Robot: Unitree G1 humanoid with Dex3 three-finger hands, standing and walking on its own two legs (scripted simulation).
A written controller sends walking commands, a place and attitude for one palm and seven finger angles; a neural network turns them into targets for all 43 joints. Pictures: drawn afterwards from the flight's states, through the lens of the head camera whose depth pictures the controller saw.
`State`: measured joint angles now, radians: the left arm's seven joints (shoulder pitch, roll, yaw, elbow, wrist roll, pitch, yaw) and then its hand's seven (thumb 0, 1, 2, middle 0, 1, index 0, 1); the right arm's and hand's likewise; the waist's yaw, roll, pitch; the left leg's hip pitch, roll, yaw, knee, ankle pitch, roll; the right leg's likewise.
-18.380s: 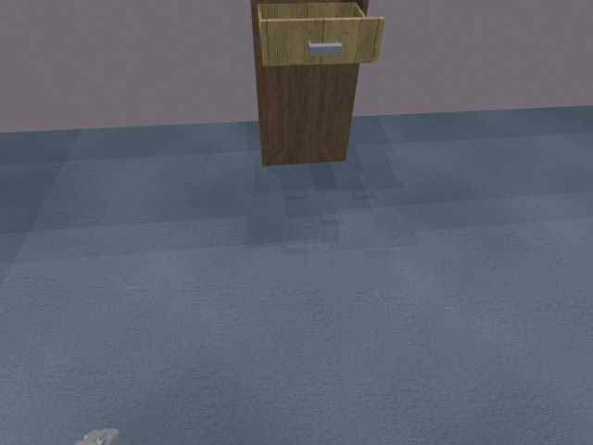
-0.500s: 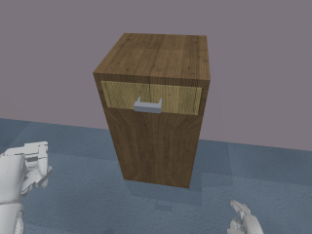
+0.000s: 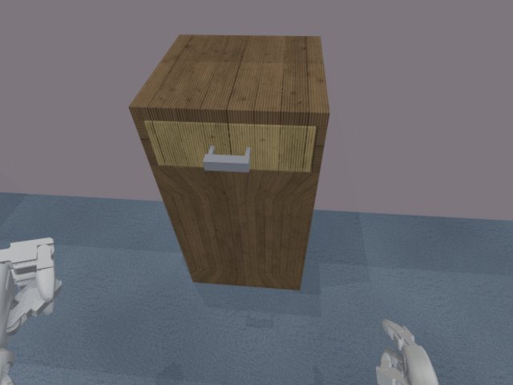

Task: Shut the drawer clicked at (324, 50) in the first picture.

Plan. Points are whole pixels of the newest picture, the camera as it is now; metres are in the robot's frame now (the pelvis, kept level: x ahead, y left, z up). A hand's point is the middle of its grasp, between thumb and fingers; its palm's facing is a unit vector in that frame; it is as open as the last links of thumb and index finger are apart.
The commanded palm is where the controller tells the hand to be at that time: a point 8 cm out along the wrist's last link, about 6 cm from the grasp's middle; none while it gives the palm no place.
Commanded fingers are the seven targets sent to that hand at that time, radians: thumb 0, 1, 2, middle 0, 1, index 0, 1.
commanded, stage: step back with the hand held close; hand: left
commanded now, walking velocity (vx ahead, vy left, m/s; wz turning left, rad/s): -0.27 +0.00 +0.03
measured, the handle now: (228, 156) +0.63 +0.12 -0.02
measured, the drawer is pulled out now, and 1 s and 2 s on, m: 0.00 0.00 0.00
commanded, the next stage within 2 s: stop stepping back and stand still in 1.32 s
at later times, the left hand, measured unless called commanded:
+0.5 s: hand (19, 341) +0.13 +0.25 +0.15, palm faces +0.37 -0.80 -0.48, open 3.3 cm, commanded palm +0.07 +0.29 +0.17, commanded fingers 0.00 0.90 0.90 -1.40 -1.60 -1.40 -1.60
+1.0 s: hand out of the picture +0.09 +0.25 +0.16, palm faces +0.36 -0.81 -0.46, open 3.2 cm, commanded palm +0.01 +0.30 +0.17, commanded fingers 0.00 0.90 0.90 -1.40 -1.60 -1.40 -1.60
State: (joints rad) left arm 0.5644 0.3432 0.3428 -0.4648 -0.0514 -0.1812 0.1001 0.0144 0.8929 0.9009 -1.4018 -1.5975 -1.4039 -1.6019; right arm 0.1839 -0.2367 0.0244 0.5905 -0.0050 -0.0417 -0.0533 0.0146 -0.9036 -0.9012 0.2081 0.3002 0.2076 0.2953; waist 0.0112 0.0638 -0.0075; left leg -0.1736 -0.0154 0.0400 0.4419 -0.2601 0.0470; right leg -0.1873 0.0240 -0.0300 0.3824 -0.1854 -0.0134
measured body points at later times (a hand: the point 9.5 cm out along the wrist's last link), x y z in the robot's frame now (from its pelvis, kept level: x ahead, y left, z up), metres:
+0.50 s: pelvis -0.06 +0.01 -0.02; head -0.05 +0.01 +0.43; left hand +0.11 +0.29 +0.18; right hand +0.12 -0.22 -0.09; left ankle -0.01 +0.08 -0.74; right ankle +0.01 -0.11 -0.74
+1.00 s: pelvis -0.10 +0.01 -0.02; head -0.07 +0.04 +0.43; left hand +0.06 +0.29 +0.18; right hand +0.08 -0.24 -0.09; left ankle -0.02 +0.09 -0.74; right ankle -0.01 -0.12 -0.74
